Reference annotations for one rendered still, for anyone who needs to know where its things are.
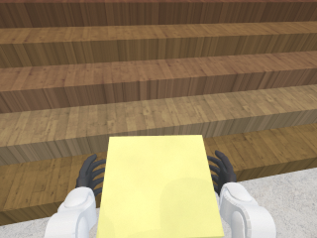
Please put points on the carton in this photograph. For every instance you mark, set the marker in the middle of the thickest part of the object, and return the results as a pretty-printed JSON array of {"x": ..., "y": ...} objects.
[{"x": 158, "y": 187}]

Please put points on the robot left forearm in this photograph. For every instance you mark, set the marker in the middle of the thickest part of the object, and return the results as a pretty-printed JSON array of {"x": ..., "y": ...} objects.
[{"x": 75, "y": 216}]

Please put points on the robot left hand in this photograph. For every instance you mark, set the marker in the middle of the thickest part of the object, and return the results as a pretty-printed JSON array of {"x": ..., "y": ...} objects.
[{"x": 86, "y": 174}]

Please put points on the robot right forearm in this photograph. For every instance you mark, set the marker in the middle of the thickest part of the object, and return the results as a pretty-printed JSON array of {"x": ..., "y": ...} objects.
[{"x": 243, "y": 214}]

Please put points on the robot right hand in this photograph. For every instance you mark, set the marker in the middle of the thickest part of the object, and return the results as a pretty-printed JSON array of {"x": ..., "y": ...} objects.
[{"x": 225, "y": 171}]

